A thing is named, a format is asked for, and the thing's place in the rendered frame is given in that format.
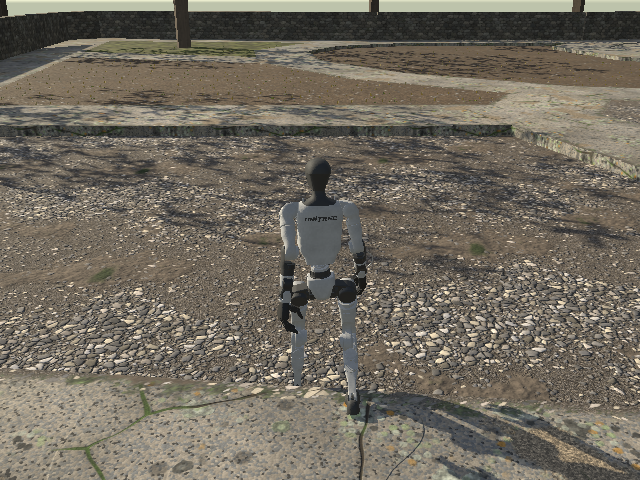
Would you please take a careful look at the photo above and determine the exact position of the left robot thigh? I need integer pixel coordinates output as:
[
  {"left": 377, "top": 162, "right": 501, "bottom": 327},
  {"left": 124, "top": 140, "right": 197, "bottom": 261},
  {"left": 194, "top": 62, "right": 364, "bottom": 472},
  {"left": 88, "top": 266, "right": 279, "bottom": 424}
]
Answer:
[{"left": 289, "top": 281, "right": 309, "bottom": 347}]

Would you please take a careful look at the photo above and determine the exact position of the robot right upper arm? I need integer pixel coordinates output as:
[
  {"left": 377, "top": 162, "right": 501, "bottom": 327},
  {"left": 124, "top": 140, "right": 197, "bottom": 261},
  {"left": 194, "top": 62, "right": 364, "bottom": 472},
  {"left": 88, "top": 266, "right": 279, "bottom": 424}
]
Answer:
[{"left": 338, "top": 200, "right": 364, "bottom": 254}]

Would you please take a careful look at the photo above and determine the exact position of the right robot thigh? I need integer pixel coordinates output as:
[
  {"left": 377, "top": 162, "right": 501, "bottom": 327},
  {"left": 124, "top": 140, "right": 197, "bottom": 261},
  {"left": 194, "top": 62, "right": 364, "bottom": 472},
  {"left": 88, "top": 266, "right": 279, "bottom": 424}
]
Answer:
[{"left": 335, "top": 278, "right": 357, "bottom": 349}]

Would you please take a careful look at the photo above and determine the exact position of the right robot hand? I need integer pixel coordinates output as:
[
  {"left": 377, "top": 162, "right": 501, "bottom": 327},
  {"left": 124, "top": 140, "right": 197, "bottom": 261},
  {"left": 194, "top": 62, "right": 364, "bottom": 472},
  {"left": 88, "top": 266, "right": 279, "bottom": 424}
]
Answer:
[{"left": 348, "top": 273, "right": 367, "bottom": 295}]

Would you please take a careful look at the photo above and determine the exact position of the left robot forearm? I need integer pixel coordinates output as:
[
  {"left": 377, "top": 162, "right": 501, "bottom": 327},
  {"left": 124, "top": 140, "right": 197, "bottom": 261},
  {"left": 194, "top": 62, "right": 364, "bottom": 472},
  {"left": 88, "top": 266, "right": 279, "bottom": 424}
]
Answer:
[{"left": 278, "top": 246, "right": 295, "bottom": 303}]

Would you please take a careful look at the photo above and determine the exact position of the right robot forearm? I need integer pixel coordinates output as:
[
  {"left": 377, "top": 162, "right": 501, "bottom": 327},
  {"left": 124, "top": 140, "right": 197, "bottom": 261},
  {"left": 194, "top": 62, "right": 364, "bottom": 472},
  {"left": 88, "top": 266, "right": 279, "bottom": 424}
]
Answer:
[{"left": 352, "top": 239, "right": 367, "bottom": 278}]

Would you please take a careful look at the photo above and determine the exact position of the robot thigh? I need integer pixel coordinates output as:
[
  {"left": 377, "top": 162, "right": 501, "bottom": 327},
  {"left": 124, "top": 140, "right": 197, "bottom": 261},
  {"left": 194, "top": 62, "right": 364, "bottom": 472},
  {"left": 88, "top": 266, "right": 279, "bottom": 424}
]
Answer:
[
  {"left": 335, "top": 278, "right": 357, "bottom": 349},
  {"left": 289, "top": 281, "right": 309, "bottom": 347}
]

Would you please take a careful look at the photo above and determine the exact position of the robot left upper arm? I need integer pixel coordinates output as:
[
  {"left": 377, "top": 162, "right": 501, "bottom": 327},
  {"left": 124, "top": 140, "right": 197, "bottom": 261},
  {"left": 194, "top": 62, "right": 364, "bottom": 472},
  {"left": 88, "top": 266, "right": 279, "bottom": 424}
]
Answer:
[{"left": 279, "top": 202, "right": 299, "bottom": 260}]

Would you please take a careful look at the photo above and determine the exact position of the left robot hand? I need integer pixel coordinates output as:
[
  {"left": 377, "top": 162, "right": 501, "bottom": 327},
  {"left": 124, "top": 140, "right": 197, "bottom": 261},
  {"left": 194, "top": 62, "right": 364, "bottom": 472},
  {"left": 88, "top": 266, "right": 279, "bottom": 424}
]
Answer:
[{"left": 277, "top": 302, "right": 303, "bottom": 334}]

